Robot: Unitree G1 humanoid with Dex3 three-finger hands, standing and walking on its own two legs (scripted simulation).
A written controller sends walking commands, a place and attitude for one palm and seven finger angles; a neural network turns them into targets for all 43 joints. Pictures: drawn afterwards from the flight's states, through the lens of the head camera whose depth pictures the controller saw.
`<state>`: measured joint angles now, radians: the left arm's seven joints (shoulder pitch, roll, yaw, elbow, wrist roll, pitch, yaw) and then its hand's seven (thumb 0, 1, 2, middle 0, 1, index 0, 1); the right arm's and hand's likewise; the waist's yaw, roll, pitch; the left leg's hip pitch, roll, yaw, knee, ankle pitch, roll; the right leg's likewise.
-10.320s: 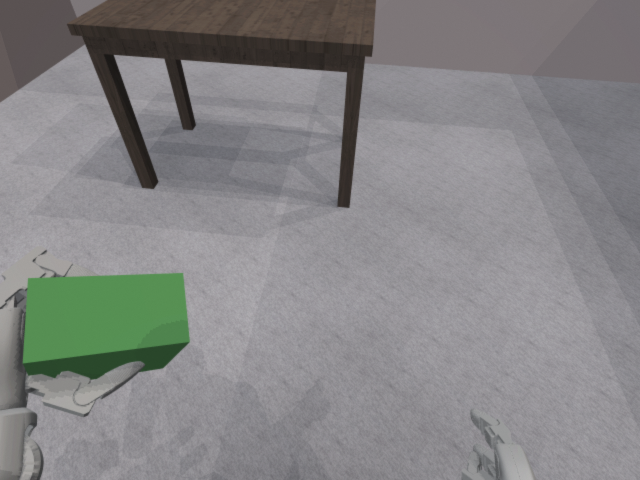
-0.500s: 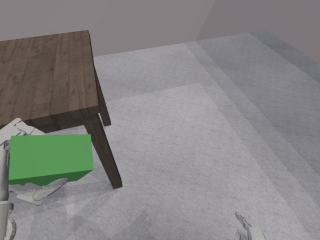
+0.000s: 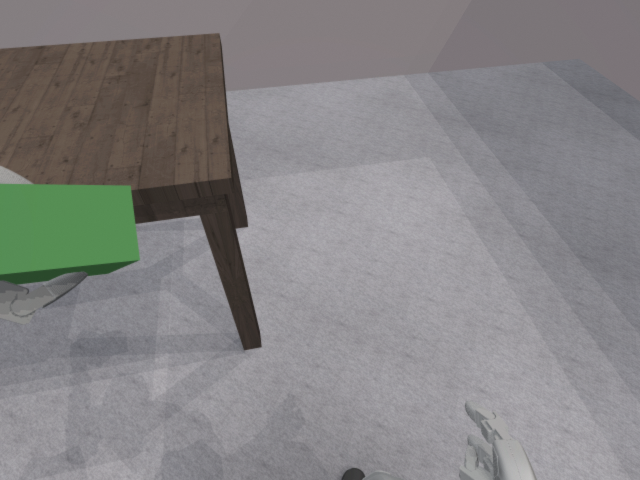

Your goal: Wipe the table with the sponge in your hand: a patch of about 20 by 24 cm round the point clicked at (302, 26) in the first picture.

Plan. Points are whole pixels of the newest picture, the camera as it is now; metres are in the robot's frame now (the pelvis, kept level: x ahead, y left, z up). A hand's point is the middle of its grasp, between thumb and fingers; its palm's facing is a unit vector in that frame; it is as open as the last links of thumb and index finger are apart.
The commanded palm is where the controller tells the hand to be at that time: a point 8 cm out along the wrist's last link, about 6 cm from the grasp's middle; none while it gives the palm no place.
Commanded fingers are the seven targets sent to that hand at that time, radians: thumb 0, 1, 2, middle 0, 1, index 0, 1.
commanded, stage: look again from close up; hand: left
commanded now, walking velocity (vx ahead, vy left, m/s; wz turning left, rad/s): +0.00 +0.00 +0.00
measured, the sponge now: (70, 237) +0.26 +0.26 +0.21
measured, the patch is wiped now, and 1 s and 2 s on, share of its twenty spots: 0.00 0.00 0.00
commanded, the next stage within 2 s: shuffle to correct the standing spot in 0.18 s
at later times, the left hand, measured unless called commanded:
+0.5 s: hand (65, 270) +0.25 +0.27 +0.18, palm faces +0.40 -0.84 -0.36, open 10.2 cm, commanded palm +0.19 +0.31 +0.19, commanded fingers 0.00 0.10 1.30 -1.20 -1.60 -1.20 -1.60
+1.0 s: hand (92, 193) +0.35 +0.30 +0.18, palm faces +0.25 -0.85 -0.46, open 10.2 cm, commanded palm +0.31 +0.36 +0.19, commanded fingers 0.00 0.10 1.30 -1.20 -1.60 -1.20 -1.60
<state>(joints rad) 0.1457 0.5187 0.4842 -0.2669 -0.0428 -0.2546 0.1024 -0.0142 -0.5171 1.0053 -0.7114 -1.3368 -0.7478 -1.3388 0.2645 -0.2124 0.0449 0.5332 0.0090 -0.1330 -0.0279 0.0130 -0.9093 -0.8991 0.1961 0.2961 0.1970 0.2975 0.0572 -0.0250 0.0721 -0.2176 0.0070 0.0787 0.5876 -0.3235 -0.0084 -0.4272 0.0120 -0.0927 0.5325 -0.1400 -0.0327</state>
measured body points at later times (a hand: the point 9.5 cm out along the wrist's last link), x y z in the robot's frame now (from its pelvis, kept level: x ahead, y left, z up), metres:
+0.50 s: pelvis +0.02 +0.03 +0.00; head +0.02 +0.04 +0.45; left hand +0.22 +0.32 +0.20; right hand +0.16 -0.21 -0.08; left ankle -0.01 +0.12 -0.71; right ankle +0.14 -0.06 -0.72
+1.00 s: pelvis +0.11 +0.10 -0.01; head +0.14 +0.10 +0.44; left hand +0.33 +0.35 +0.20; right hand +0.24 -0.17 -0.09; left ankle +0.16 +0.25 -0.73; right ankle +0.08 -0.03 -0.73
